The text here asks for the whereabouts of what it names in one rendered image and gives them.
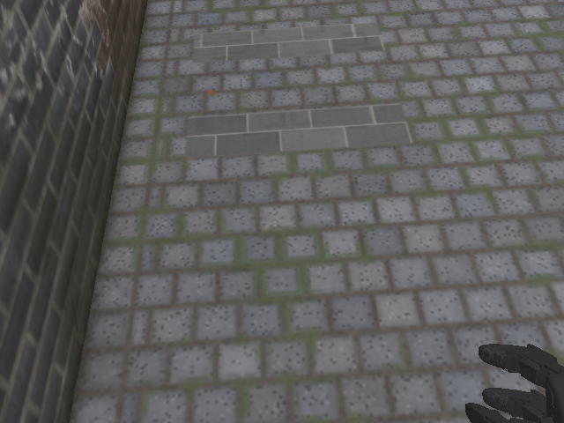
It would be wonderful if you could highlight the right robot hand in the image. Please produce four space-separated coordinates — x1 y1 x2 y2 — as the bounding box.
465 344 564 423

